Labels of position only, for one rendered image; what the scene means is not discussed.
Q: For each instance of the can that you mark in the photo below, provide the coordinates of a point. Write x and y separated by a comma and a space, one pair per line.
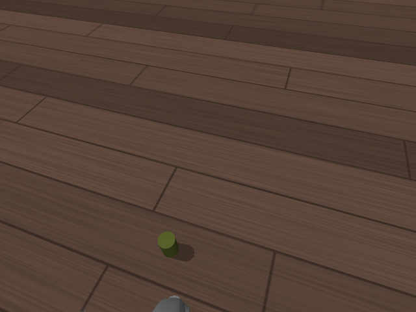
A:
168, 244

